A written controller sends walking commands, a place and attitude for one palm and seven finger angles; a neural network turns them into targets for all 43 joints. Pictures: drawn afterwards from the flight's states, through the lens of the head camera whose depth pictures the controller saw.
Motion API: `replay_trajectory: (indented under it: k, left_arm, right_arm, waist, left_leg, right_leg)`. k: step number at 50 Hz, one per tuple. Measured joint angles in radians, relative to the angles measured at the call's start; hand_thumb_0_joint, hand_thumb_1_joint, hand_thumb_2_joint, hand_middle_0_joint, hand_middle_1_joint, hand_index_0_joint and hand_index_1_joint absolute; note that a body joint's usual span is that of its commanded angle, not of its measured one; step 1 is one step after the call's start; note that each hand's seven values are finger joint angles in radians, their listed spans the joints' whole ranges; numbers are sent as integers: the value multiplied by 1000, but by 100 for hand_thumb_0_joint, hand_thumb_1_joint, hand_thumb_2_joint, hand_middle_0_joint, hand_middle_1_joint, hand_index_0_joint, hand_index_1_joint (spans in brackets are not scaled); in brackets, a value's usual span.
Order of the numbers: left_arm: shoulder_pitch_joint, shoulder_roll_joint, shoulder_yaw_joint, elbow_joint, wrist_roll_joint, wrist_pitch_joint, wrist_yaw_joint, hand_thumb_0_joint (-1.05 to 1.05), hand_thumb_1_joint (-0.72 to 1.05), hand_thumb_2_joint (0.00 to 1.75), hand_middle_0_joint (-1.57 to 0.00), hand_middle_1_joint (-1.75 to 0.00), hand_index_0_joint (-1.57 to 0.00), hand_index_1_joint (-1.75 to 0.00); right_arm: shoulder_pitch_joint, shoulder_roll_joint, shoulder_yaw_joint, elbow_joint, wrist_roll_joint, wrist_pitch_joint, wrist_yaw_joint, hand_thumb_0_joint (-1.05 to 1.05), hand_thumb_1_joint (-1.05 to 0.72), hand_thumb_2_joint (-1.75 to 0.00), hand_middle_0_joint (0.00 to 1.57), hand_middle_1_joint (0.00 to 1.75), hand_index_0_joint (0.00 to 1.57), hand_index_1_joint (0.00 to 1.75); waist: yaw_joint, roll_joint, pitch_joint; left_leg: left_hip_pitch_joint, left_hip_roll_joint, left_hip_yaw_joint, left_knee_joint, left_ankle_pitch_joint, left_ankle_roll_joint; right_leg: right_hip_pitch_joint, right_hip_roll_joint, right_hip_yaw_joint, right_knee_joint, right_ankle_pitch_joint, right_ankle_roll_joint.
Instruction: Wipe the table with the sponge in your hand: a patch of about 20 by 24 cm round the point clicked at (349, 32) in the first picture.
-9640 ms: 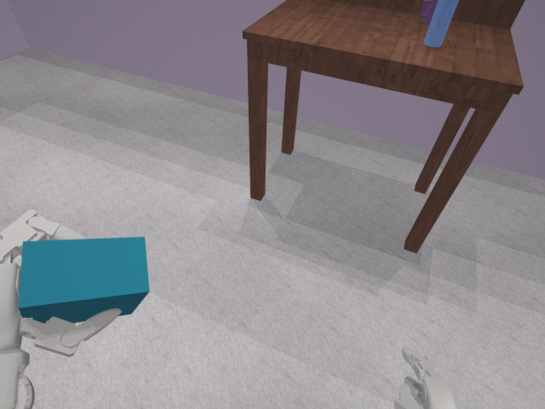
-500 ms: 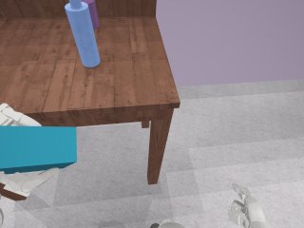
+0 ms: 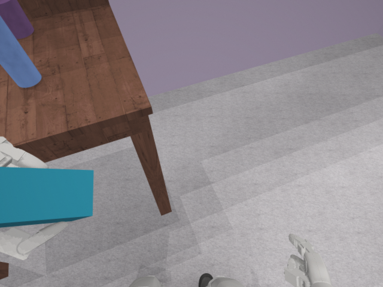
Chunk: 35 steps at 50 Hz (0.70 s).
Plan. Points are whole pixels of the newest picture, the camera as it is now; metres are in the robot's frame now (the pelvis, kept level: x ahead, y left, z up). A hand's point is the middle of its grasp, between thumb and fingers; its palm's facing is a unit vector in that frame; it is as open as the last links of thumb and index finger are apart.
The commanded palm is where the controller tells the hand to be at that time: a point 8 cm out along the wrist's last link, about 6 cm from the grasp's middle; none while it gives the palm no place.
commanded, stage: come to a stop and stand still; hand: left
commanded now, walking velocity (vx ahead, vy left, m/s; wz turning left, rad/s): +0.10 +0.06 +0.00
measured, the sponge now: (53, 198) +0.23 +0.20 +0.15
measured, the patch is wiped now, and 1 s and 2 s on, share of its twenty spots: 0.00 0.00 0.00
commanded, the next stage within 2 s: look again from close up in 1.04 s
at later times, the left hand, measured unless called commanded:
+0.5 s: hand (24, 225) +0.19 +0.22 +0.16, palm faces +0.36 -0.83 -0.42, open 10.5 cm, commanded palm +0.13 +0.28 +0.18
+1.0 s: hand out of the picture +0.17 +0.30 +0.16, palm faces +0.38 -0.83 -0.41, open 10.5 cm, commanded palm +0.12 +0.32 +0.18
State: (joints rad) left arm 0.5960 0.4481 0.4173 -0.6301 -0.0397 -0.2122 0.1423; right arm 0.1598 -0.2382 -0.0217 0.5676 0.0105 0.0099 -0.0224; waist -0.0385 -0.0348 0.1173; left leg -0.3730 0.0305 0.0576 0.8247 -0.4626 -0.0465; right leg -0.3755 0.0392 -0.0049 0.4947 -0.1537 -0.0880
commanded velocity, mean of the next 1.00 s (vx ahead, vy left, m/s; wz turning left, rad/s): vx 0.03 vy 0.00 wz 0.00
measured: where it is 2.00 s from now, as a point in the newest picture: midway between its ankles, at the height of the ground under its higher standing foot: outside the picture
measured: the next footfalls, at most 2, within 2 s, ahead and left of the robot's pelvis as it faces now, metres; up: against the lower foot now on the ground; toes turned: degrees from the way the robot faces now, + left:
left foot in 0.10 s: +0.01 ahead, +0.12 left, +0.00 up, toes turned +2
right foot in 0.28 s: +0.04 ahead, -0.09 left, +0.00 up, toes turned -2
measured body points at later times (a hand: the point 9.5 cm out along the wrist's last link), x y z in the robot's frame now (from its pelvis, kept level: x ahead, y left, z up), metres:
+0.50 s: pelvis -0.03 -0.01 +0.00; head +0.00 -0.02 +0.45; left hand +0.17 +0.26 +0.18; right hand +0.14 -0.22 -0.10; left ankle -0.05 +0.12 -0.73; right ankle +0.00 -0.09 -0.74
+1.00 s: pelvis -0.05 +0.04 +0.00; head -0.04 +0.06 +0.45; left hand +0.15 +0.34 +0.18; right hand +0.12 -0.16 -0.07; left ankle -0.03 +0.12 -0.74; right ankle +0.00 -0.09 -0.74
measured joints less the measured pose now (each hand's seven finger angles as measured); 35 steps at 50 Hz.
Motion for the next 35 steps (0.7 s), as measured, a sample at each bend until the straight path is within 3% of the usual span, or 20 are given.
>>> replay_trajectory:
  k: [5,7,10,13,14,16,18,21,24,27,29,30,32,35]
  left_arm:
    - [-14,-18,-15,10,10,4,12,-1,-53,102,-68,-139,-68,-138]
    - [-35,-29,-25,39,16,4,13,-1,-53,102,-68,-139,-68,-138]
    - [-45,-52,-37,103,27,16,12,-1,-53,102,-68,-139,-68,-138]
    - [-75,-86,-58,160,37,35,15,-1,-53,102,-68,-139,-68,-138]
    - [-88,-94,-63,168,39,41,16,-1,-53,102,-68,-139,-68,-138]
    - [-130,-122,-83,186,42,44,18,-1,-53,102,-68,-139,-68,-138]
    - [-177,-137,-111,198,40,44,15,-1,-53,102,-68,-139,-68,-138]
    - [-215,-141,-140,192,34,43,2,-1,-53,102,-68,-139,-68,-138]
    - [-167,-116,-121,151,27,26,-5,-1,-53,102,-68,-139,-68,-138]
    - [-100,-73,-83,109,21,12,-4,-1,-53,102,-68,-139,-68,-138]
    - [-79,-53,-63,106,18,12,-1,-1,-53,102,-68,-139,-68,-138]
    - [-125,-15,-46,124,47,14,-28,-1,-53,102,-68,-139,-68,-138]
    - [-264,60,7,220,51,-15,-60,-1,-53,102,-68,-138,-68,-137]
    - [-376,43,64,315,12,-22,-34,-1,-53,102,-68,-138,-68,-138]
  right_arm:
    - [36,-36,-17,4,1,-10,-17,1,-91,-90,19,29,20,30]
    - [46,-24,-20,14,1,-11,-29,1,-91,-90,19,29,20,30]
    - [76,4,-7,20,3,-24,-38,1,-91,-90,19,29,20,30]
    - [100,29,11,25,4,-49,-38,1,-91,-90,19,29,20,30]
    - [101,37,20,26,4,-58,-35,1,-91,-90,19,29,20,30]
    - [80,46,32,40,3,-69,-31,1,-91,-90,19,29,20,30]
    - [62,55,40,55,2,-73,-25,1,-91,-90,20,30,20,30]
    - [36,56,45,63,1,-63,-18,1,-91,-90,20,30,20,30]
    - [12,54,50,45,-4,-48,-16,1,-91,-90,20,30,20,30]
    - [12,49,44,16,-7,-38,-20,1,-91,-90,20,30,20,30]
    - [17,53,37,15,-5,-31,-26,1,-91,-90,20,30,20,30]
    - [40,54,21,10,-15,-55,-31,1,-91,-90,20,30,20,30]
    - [63,47,9,22,-18,-95,-27,1,-91,-90,20,30,20,30]
    - [53,26,14,40,-5,-131,-6,1,-91,-90,20,30,20,30]
  waist:
    - [2,15,-49]
    - [17,0,-53]
    - [38,4,-97]
    - [52,32,-130]
    - [63,34,-134]
    - [74,60,-117]
    - [64,70,-102]
    - [55,62,-81]
    - [36,53,-62]
    - [20,48,-45]
    - [32,23,-34]
    - [60,22,-33]
    - [100,18,-25]
    - [102,13,-3]
  left_leg:
    - [145,3,2,-324,116,41]
    - [160,0,6,-333,189,38]
    - [167,11,9,-315,169,29]
    - [153,29,-8,-277,145,19]
    - [144,32,-7,-256,134,12]
    - [129,55,-13,-212,114,6]
    - [112,54,-26,-181,100,19]
    - [80,27,-29,-92,39,29]
    - [91,9,-18,-141,61,34]
    - [145,8,-6,-294,181,35]
    - [163,-3,11,-314,187,40]
    - [148,4,16,-297,182,44]
    - [105,8,-12,-243,167,48]
    - [123,-8,-21,-287,198,57]
  right_leg:
    - [-6,18,-23,0,13,10]
    - [-5,13,-18,39,-37,35]
    - [-7,4,-28,163,-187,78]
    - [59,-17,-48,152,-211,95]
    - [89,-27,-48,107,-189,94]
    - [99,-11,-65,89,-124,59]
    - [96,-10,-82,100,-135,33]
    - [96,-23,-89,82,-129,26]
    - [94,-25,-77,43,-95,30]
    - [87,-22,-74,41,-86,40]
    - [93,-31,-57,38,-83,48]
    - [91,-26,-57,27,-75,51]
    - [81,-15,-64,14,-57,46]
    - [95,-14,-46,-14,-26,55]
